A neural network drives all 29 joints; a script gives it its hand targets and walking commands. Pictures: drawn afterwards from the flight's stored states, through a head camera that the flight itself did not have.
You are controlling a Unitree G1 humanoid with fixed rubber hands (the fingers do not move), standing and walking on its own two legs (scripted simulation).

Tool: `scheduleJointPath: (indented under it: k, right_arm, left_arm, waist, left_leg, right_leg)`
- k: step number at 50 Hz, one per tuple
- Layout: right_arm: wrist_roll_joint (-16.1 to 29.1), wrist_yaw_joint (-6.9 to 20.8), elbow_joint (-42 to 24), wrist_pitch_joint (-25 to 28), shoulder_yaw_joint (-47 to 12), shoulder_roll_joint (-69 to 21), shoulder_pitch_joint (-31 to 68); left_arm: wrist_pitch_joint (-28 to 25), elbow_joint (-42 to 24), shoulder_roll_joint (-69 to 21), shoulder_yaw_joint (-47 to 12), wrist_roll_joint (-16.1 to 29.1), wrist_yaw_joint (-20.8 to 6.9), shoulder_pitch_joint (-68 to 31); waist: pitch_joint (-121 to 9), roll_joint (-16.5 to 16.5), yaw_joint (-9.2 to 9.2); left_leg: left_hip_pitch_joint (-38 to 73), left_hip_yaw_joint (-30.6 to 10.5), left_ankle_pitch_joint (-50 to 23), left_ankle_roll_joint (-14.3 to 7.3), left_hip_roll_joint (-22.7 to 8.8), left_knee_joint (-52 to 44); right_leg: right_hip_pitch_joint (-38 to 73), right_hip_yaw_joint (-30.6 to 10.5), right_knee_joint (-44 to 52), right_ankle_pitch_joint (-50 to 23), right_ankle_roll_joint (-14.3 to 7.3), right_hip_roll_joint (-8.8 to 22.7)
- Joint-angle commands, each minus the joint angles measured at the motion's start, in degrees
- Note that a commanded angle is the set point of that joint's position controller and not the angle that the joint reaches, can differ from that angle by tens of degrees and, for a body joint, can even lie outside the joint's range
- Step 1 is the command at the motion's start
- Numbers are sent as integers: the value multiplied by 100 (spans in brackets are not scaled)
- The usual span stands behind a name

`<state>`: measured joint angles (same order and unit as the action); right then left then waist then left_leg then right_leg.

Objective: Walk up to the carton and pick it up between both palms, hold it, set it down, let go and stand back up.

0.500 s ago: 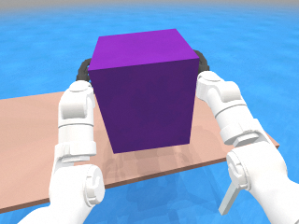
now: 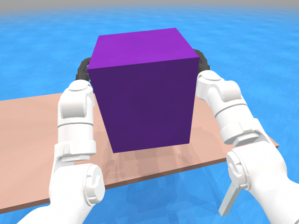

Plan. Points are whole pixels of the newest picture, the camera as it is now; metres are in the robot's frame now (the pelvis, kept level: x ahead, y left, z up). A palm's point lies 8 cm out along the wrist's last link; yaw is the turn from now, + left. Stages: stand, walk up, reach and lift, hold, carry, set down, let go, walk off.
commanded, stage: hold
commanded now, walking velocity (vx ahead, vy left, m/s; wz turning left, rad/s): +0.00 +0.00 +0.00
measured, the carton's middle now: (144, 90) +0.38 +0.00 +0.23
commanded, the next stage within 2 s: none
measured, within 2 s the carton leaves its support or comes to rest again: neither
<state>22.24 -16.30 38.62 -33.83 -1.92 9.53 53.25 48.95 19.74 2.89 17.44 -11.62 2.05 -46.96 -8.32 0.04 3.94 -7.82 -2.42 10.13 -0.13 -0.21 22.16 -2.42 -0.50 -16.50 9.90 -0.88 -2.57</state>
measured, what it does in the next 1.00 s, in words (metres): stands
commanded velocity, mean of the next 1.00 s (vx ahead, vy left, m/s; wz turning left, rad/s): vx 0.00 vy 0.00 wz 0.00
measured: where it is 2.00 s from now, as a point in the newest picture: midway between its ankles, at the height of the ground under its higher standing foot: outside the picture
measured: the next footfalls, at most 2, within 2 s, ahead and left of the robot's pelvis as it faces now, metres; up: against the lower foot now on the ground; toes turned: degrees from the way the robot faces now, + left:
none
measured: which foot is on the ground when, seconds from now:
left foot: down 0.00-1.00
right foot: down 0.00-1.00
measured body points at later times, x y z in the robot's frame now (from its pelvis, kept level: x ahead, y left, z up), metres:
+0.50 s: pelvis +0.00 +0.00 +0.00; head -0.08 +0.01 +0.44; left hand +0.38 +0.16 +0.25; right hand +0.39 -0.15 +0.26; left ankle +0.03 +0.11 -0.75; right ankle -0.01 -0.11 -0.75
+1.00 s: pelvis +0.00 +0.00 +0.00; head -0.08 +0.01 +0.44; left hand +0.38 +0.15 +0.26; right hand +0.38 -0.15 +0.26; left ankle +0.02 +0.11 -0.75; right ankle -0.01 -0.11 -0.75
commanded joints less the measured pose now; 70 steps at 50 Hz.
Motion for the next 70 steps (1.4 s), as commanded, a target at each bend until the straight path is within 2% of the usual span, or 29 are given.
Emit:
scheduleJointPath:
  k: [1,4,9,10,17,19,22,24,29,31,35,37,38,39,42,48,51,53,56,58,59,65,66,70]
  right_arm:
    - [847,814,-1695,147,-1390,-4208,5130]
    - [818,838,-1672,200,-1341,-4195,5164]
    - [915,821,-1716,207,-1424,-4156,5233]
    - [908,822,-1745,219,-1442,-4223,5270]
    - [984,804,-1936,250,-1491,-4192,5204]
    - [971,789,-1864,211,-1485,-4213,5215]
    - [929,780,-1832,222,-1460,-4209,5207]
    - [965,775,-1926,219,-1511,-4248,5158]
    - [1057,728,-2222,190,-1596,-4244,5151]
    - [1033,708,-2163,156,-1614,-4283,5016]
    - [967,736,-1961,138,-1495,-4179,5041]
    - [986,755,-2167,185,-1544,-4194,5180]
    - [963,756,-1992,152,-1505,-4173,5113]
    - [996,764,-2105,176,-1555,-4203,5175]
    - [944,776,-1861,144,-1451,-4152,5101]
    - [993,794,-2040,171,-1505,-4178,5300]
    - [1008,785,-1882,147,-1536,-4227,5202]
    - [1018,781,-2055,177,-1535,-4264,5248]
    - [955,775,-1856,139,-1484,-4225,5211]
    - [917,778,-1766,148,-1405,-4201,5227]
    - [959,782,-1935,182,-1455,-4268,5315]
    - [998,789,-1789,155,-1427,-4209,5188]
    - [974,786,-1778,152,-1398,-4162,5126]
    - [980,788,-1821,169,-1432,-4167,5178]
  left_arm:
    - [-660,-929,-3604,-2394,1076,-734,-5133]
    - [-691,-922,-3705,-2450,1122,-748,-5182]
    - [-706,-750,-3679,-2371,1103,-720,-5058]
    - [-729,-818,-3643,-2363,1112,-713,-5096]
    - [-740,-1015,-3717,-2483,1196,-695,-5064]
    - [-717,-853,-3605,-2325,1107,-718,-5034]
    - [-716,-800,-3637,-2338,1074,-744,-4983]
    - [-734,-1057,-3664,-2463,1169,-735,-5089]
    - [-712,-1227,-3678,-2571,1231,-708,-5027]
    - [-698,-1240,-3640,-2542,1210,-724,-4981]
    - [-656,-1065,-3603,-2436,1087,-765,-4970]
    - [-664,-1123,-3714,-2561,1154,-749,-4971]
    - [-658,-1010,-3641,-2468,1109,-742,-4981]
    - [-658,-1072,-3680,-2503,1117,-731,-4958]
    - [-663,-987,-3683,-2479,1101,-727,-5042]
    - [-673,-915,-3739,-2464,1159,-722,-5029]
    - [-681,-888,-3615,-2362,1092,-719,-5013]
    - [-714,-1032,-3722,-2511,1216,-709,-5094]
    - [-703,-851,-3612,-2354,1147,-721,-5054]
    - [-707,-793,-3639,-2359,1127,-743,-5141]
    - [-726,-882,-3721,-2431,1195,-733,-5163]
    - [-718,-921,-3657,-2402,1159,-710,-5179]
    - [-719,-968,-3671,-2443,1168,-716,-5143]
    - [-718,-889,-3661,-2400,1137,-729,-5076]
  waist:
    - [-1900,-201,18]
    - [-2078,-261,61]
    - [-2037,-249,9]
    - [-2103,-171,-7]
    - [-2258,-270,21]
    - [-2055,-170,-31]
    - [-2042,-160,-9]
    - [-2256,-208,42]
    - [-2398,-219,86]
    - [-2273,-137,89]
    - [-2057,-275,77]
    - [-2250,-333,47]
    - [-2053,-251,38]
    - [-2187,-229,9]
    - [-2021,-250,38]
    - [-2209,-179,6]
    - [-2125,-117,-47]
    - [-2336,-204,26]
    - [-2085,-101,0]
    - [-2018,-189,10]
    - [-2200,-187,17]
    - [-2152,-282,45]
    - [-2203,-318,94]
    - [-2196,-236,38]
  left_leg:
    - [1010,19,-1188,204,170,-160]
    - [989,-2,-1205,210,158,-156]
    - [1024,-1,-1311,216,182,-120]
    - [1052,-2,-1347,196,176,-118]
    - [1173,-37,-1616,244,179,-14]
    - [1047,-11,-1441,177,208,-63]
    - [1048,5,-1376,170,202,-96]
    - [1096,-6,-1532,203,195,-35]
    - [1198,-32,-1770,248,208,40]
    - [1176,-35,-1710,214,220,27]
    - [1091,-29,-1441,211,208,-66]
    - [1105,-38,-1585,239,191,-18]
    - [1101,-40,-1519,223,191,-45]
    - [1161,-51,-1609,241,175,-21]
    - [1106,-22,-1477,249,169,-71]
    - [1107,-26,-1499,221,185,-48]
    - [1081,0,-1463,183,196,-60]
    - [1124,-26,-1506,199,185,-31]
    - [1055,-4,-1338,167,196,-82]
    - [937,-7,-1235,174,188,-117]
    - [990,-27,-1270,178,188,-89]
    - [1013,-40,-1416,221,194,-72]
    - [1048,-37,-1437,245,194,-61]
    - [1114,-52,-1516,229,187,-46]
  right_leg:
    - [-172,43,252,-820,411,-167]
    - [-124,23,221,-848,388,-162]
    - [-68,9,219,-989,405,-176]
    - [-76,25,212,-1015,425,-184]
    - [-44,18,186,-1249,419,-200]
    - [-47,-7,233,-1175,454,-160]
    - [-60,-13,225,-1146,437,-162]
    - [38,-12,167,-1303,442,-170]
    - [92,9,124,-1620,466,-191]
    - [86,-6,160,-1605,486,-174]
    - [-34,-12,195,-1280,449,-144]
    - [13,4,165,-1337,413,-181]
    - [-59,0,198,-1283,421,-173]
    - [-9,26,173,-1340,422,-200]
    - [-111,17,212,-1121,404,-202]
    - [-62,0,215,-1166,405,-211]
    - [-34,-7,203,-1234,437,-187]
    - [-27,-26,181,-1277,423,-193]
    - [-77,-12,219,-1152,452,-171]
    - [-91,-41,252,-1000,424,-144]
    - [-71,-28,231,-1021,410,-163]
    - [-64,-39,209,-1156,426,-147]
    - [-57,-32,198,-1178,420,-157]
    - [-43,2,200,-1210,421,-183]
